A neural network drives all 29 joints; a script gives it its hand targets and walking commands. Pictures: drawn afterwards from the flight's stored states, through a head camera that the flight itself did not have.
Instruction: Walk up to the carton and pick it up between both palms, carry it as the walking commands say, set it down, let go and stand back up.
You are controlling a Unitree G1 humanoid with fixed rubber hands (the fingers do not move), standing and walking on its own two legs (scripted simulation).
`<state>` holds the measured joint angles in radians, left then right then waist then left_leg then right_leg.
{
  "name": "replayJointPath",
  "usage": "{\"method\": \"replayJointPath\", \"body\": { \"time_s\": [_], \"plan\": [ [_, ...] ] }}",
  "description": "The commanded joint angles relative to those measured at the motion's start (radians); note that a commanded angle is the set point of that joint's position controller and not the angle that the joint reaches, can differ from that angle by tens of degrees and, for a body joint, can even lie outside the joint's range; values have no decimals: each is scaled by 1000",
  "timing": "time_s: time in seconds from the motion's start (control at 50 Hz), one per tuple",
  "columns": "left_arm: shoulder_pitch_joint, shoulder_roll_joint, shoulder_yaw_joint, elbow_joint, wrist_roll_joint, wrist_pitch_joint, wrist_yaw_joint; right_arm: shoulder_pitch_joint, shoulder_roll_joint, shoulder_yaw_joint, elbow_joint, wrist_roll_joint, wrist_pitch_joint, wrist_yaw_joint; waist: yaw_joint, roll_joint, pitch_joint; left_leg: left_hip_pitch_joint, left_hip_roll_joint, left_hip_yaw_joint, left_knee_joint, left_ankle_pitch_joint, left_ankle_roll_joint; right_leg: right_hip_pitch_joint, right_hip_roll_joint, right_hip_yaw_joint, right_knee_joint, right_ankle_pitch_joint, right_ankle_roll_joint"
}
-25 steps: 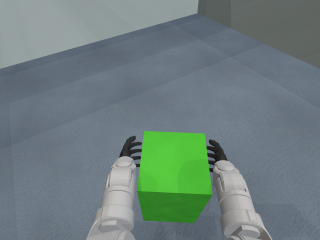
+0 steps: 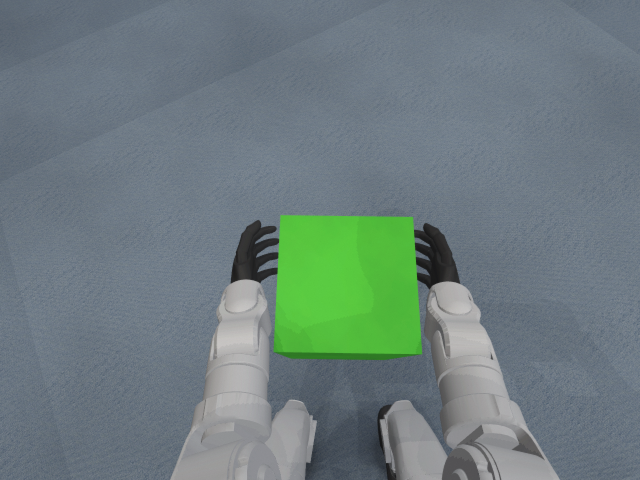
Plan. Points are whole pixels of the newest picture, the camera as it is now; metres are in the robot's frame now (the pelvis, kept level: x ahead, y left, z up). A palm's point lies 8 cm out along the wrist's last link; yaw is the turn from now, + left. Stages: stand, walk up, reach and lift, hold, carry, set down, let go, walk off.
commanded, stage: set down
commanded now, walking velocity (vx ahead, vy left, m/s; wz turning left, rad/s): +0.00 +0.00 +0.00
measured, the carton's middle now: (341, 300) +0.35 +0.02 -0.13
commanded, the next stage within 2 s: none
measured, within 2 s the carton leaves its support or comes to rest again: neither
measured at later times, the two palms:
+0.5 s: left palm (265, 279) +0.38 +0.15 -0.14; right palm (427, 285) +0.39 -0.11 -0.15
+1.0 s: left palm (273, 281) +0.41 +0.15 -0.22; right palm (415, 286) +0.41 -0.11 -0.23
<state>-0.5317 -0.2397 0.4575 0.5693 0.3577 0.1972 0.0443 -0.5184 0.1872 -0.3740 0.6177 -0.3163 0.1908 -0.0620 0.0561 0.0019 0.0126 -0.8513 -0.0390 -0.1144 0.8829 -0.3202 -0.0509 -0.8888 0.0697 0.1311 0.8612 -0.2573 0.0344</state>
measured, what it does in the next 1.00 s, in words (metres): lowers itself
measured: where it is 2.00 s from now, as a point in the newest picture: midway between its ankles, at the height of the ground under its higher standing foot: (344, 466)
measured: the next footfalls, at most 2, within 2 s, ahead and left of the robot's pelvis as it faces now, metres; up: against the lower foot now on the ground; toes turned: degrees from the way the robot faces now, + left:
none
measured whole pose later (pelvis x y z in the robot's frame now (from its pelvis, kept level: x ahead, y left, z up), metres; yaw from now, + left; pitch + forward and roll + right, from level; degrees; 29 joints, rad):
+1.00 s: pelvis -0.01 +0.01 -0.15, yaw +1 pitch +36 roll +0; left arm -0.79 -0.12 0.40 0.73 0.22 0.13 0.11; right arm -0.77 0.08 -0.35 0.75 -0.18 0.12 -0.13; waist 0.03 0.00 -0.14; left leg -1.64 -0.13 -0.13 1.54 -0.53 -0.08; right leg -1.67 0.14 0.15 1.51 -0.47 0.08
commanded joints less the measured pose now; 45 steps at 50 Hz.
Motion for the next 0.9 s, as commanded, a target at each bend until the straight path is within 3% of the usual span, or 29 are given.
{"method": "replayJointPath", "body": {
  "time_s": [0.0, 0.02, 0.04, 0.06, 0.08, 0.16, 0.18, 0.2, 0.22, 0.24, 0.26, 0.28, 0.38, 0.4, 0.46, 0.48, 0.54, 0.56, 0.6, 0.62, 0.66, 0.68, 0.74, 0.78, 0.8, 0.82, 0.84, 0.86, 0.88],
  "plan": [
    [-508, -849, -569, 102, -94, -40, -184, -526, 933, 502, 48, 63, -61, 123, -4, -25, -638, 55, -106, 112, -43, 43, 43, 302, 89, -67, -31, 8, -12],
    [-458, -854, -549, 152, -78, -33, -174, -603, 910, 510, -3, 77, -65, 121, 17, -23, -678, 42, -108, 106, -29, 47, 37, 264, 101, -86, 21, 11, -6],
    [-461, -866, -580, 129, -110, -38, -177, -525, 942, 523, 24, 76, -62, 109, -14, -12, -698, 30, -113, 120, -4, 63, 39, 320, 95, -61, -2, 42, -7],
    [-463, -848, -554, 116, -105, -45, -171, -560, 913, 530, 31, 73, -57, 115, 24, -61, -742, 12, -114, 120, 14, 54, 28, 265, 104, -83, 41, 16, -2],
    [-504, -864, -599, 86, -132, -48, -167, -498, 924, 524, 66, 83, -62, 113, -13, -23, -714, 2, -113, 113, 16, 57, 30, 242, 104, -77, 39, 25, -8],
    [-472, -854, -594, 130, -128, -57, -156, -572, 917, 536, 30, 117, -80, 104, 13, -19, -776, -34, -123, 112, 73, 106, 27, 158, 108, -83, 107, 58, 1],
    [-494, -846, -607, 121, -132, -63, -146, -578, 906, 532, 21, 98, -86, 100, -10, -29, -798, -57, -129, 114, 99, 101, 18, 114, 116, -98, 133, 54, 4],
    [-488, -870, -598, 158, -139, -57, -136, -571, 902, 533, 62, 119, -86, 108, 21, -24, -739, -37, -129, 103, 91, 70, 17, 74, 113, -91, 139, 8, -8],
    [-493, -879, -602, 144, -144, -57, -138, -535, 904, 508, 74, 98, -80, 109, -24, -41, -757, -68, -130, 102, 93, 74, 13, 46, 126, -119, 156, 22, -1],
    [-488, -867, -604, 146, -136, -66, -128, -587, 916, 524, 48, 120, -96, 109, 8, -21, -775, -70, -125, 95, 103, 80, 16, 27, 123, -102, 173, 28, -6],
    [-468, -879, -615, 145, -137, -64, -122, -561, 872, 509, 60, 116, -101, 114, 1, 16, -784, -69, -130, 96, 121, 123, 0, 6, 122, -102, 196, 70, -13],
    [-520, -869, -624, 132, -160, -75, -126, -527, 882, 491, 83, 103, -100, 107, -54, -36, -806, -100, -134, 88, 142, 130, 7, 6, 131, -110, 199, 86, -1],
    [-550, -850, -644, 120, -180, -78, -107, -589, 916, 545, 72, 172, -95, 109, 7, -4, -860, -123, -137, 105, 193, 65, 5, -51, 126, -115, 260, 16, 6],
    [-491, -855, -596, 200, -144, -74, -108, -587, 885, 537, 65, 143, -100, 95, -13, -35, -827, -182, -142, 107, 211, 71, 7, -57, 128, -114, 252, 30, 10],
    [-534, -855, -612, 168, -163, -87, -105, -581, 884, 527, 76, 164, -104, 98, -23, -26, -839, -170, -144, 102, 236, 80, 12, -97, 131, -118, 277, 33, 16],
    [-544, -819, -600, 158, -147, -86, -104, -606, 878, 542, 60, 167, -103, 95, 30, -16, -878, -219, -143, 119, 261, 128, 3, -89, 134, -111, 302, 84, 21],
    [-559, -788, -592, 161, -170, -90, -104, -572, 869, 523, 84, 153, -99, 75, -38, -91, -890, -260, -150, 108, 293, 81, 4, -106, 135, -138, 325, 53, 37],
    [-515, -805, -561, 253, -145, -75, -104, -617, 863, 527, 91, 158, -100, 76, 10, -70, -837, -293, -145, 117, 288, 42, 7, -123, 124, -121, 310, 1, 34],
    [-578, -785, -593, 167, -185, -105, -109, -623, 883, 546, 60, 183, -105, 67, -14, -91, -936, -286, -158, 126, 330, 95, 14, -116, 141, -134, 351, 58, 42],
    [-572, -814, -585, 212, -161, -95, -103, -649, 849, 518, 74, 156, -112, 61, -35, -56, -905, -300, -152, 107, 329, 75, 12, -179, 138, -141, 372, 37, 37],
    [-614, -806, -606, 183, -175, -95, -96, -680, 827, 531, 54, 195, -120, 63, -4, 9, -932, -261, -157, 117, 341, 106, 1, -200, 138, -141, 393, 49, 28],
    [-612, -784, -603, 166, -188, -102, -95, -665, 861, 533, 77, 182, -113, 61, 3, -27, -988, -301, -167, 139, 378, 108, -7, -162, 148, -145, 406, 52, 33],
    [-664, -793, -601, 175, -198, -91, -93, -691, 829, 500, 82, 165, -101, 56, -55, -37, -932, -335, -160, 124, 376, 12, -3, -203, 145, -161, 425, -23, 35],
    [-665, -781, -586, 164, -197, -96, -101, -703, 851, 527, 74, 178, -105, 39, -16, -55, -976, -406, -166, 144, 434, 47, -3, -162, 147, -140, 444, 22, 41],
    [-678, -780, -582, 229, -180, -84, -94, -735, 805, 484, 90, 173, -111, 41, -28, 12, -931, -393, -160, 131, 418, 16, -1, -233, 144, -143, 455, -10, 36],
    [-708, -749, -557, 200, -171, -89, -99, -742, 828, 493, 114, 173, -99, 51, -8, -57, -915, -424, -168, 141, 432, 17, 0, -237, 145, -152, 452, -15, 40],
    [-691, -754, -558, 212, -160, -84, -92, -768, 832, 469, 103, 173, -96, 52, -32, -37, -911, -424, -165, 130, 427, -12, 8, -260, 147, -163, 471, -34, 44],
    [-686, -750, -538, 237, -158, -80, -93, -779, 840, 482, 113, 189, -100, 49, 9, -2, -916, -415, -160, 147, 439, -33, 8, -264, 147, -147, 471, -64, 40],
    [-732, -757, -566, 218, -203, -91, -96, -770, 826, 483, 98, 186, -108, 48, -18, -34, -964, -422, -169, 150, 465, 1, 6, -260, 150, -148, 490, -41, 37]
  ]
}}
